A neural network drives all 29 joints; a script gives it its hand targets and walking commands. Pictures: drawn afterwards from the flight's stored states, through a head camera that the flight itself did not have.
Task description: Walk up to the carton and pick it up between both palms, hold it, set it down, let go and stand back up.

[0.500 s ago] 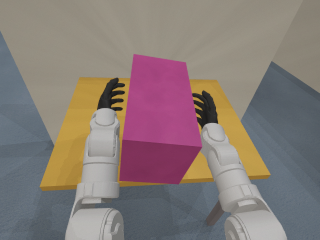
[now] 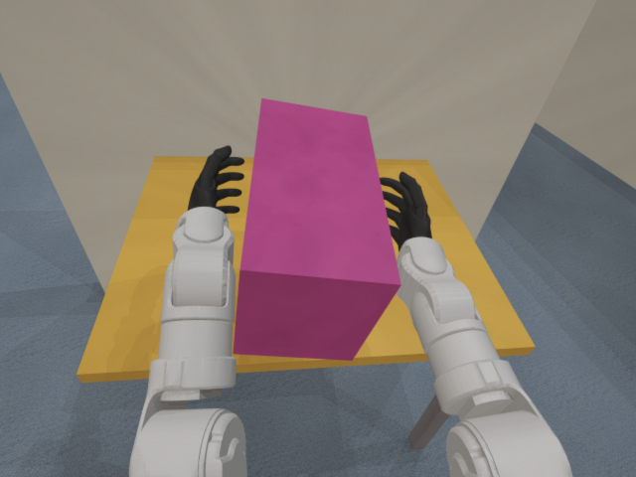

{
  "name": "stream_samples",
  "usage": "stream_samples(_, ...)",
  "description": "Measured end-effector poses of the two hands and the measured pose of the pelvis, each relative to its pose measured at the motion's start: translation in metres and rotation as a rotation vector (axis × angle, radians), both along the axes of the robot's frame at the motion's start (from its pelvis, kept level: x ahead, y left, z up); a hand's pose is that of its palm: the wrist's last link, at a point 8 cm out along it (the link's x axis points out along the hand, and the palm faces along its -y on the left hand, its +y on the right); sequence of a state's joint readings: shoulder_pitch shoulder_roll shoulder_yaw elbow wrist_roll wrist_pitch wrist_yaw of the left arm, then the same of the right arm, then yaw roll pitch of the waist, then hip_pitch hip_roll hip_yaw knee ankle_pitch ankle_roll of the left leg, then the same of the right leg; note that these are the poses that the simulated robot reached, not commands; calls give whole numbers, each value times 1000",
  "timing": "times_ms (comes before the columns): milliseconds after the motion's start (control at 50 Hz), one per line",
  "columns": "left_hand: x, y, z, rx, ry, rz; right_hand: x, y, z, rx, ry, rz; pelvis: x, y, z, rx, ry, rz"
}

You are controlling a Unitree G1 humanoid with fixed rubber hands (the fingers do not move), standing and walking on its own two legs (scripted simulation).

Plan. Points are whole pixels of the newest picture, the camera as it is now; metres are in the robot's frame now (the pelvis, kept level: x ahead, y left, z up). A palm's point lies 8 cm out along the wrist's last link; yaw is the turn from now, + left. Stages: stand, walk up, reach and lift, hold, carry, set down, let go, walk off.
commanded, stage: hold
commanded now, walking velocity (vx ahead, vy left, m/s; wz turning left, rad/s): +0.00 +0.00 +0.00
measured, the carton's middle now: (305, 225) +0.43 +0.01 +0.12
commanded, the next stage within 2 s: none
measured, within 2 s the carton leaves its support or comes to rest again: neither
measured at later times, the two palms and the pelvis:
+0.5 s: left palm (192, 209) +0.35 +0.14 +0.20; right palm (411, 230) +0.35 -0.11 +0.18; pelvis -0.01 +0.00 +0.00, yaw +0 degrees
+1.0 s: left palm (194, 212) +0.36 +0.14 +0.20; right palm (411, 230) +0.36 -0.11 +0.17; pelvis +0.00 -0.01 +0.00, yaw +0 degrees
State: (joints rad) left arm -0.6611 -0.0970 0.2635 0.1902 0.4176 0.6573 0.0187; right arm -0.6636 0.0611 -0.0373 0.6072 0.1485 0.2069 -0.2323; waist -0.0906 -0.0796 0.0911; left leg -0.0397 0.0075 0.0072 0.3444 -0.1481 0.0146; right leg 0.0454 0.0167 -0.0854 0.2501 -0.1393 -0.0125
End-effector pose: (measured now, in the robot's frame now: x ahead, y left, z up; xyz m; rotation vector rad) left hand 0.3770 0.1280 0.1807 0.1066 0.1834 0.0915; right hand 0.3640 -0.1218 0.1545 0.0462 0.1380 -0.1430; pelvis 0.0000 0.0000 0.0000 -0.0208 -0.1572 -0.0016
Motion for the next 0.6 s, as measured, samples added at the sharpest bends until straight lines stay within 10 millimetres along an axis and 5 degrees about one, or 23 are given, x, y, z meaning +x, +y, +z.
stream_samples(600, -21, 9, 23, -17, -6, 42, -9, 9, 21, 26, -19, 37, -9, -5, -1, 6, -34, 1)
